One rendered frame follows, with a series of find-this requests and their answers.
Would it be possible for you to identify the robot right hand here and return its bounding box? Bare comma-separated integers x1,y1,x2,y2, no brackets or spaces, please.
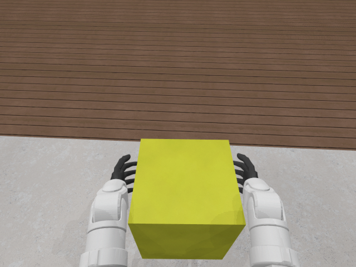
233,153,258,193

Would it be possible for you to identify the carton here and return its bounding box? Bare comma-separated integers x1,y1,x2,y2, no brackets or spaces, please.
128,139,246,260

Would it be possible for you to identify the robot right forearm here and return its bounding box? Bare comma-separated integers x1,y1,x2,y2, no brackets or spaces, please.
243,177,300,267

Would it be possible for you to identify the robot left forearm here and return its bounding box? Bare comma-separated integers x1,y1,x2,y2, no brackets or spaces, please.
79,179,128,267

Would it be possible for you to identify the robot left hand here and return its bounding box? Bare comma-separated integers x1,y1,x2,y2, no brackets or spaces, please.
110,154,137,193

